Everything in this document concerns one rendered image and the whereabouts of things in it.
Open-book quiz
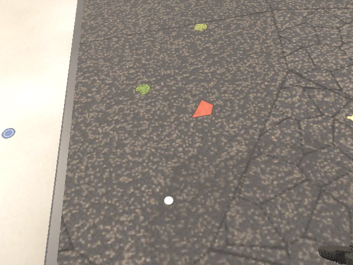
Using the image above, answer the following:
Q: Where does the right robot hand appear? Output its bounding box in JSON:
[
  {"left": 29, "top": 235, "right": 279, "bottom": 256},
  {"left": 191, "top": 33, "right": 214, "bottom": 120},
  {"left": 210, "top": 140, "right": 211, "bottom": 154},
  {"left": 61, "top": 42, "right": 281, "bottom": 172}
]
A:
[{"left": 318, "top": 245, "right": 353, "bottom": 265}]

